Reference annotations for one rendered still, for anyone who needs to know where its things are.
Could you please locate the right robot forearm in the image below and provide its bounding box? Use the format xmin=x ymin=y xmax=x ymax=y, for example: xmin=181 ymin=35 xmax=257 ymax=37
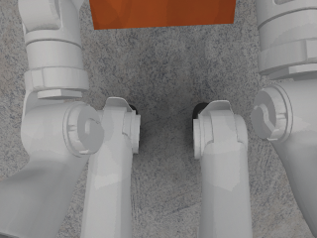
xmin=255 ymin=0 xmax=317 ymax=81

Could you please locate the right robot thigh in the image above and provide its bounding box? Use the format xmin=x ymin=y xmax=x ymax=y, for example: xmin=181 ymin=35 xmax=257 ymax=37
xmin=193 ymin=109 xmax=253 ymax=238

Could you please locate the right robot foot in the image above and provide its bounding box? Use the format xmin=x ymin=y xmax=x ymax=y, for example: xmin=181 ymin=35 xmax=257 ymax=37
xmin=192 ymin=102 xmax=209 ymax=131

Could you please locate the robot left upper arm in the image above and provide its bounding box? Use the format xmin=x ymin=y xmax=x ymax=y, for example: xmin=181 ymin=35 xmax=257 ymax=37
xmin=0 ymin=101 xmax=105 ymax=238

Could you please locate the left robot forearm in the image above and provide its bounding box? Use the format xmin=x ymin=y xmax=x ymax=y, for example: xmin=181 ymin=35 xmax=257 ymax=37
xmin=18 ymin=0 xmax=89 ymax=138

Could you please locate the carton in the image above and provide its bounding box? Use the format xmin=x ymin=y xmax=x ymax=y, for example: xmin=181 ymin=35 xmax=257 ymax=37
xmin=89 ymin=0 xmax=237 ymax=30

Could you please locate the robot right upper arm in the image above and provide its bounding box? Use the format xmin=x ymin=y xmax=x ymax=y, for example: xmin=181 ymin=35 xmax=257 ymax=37
xmin=250 ymin=78 xmax=317 ymax=238

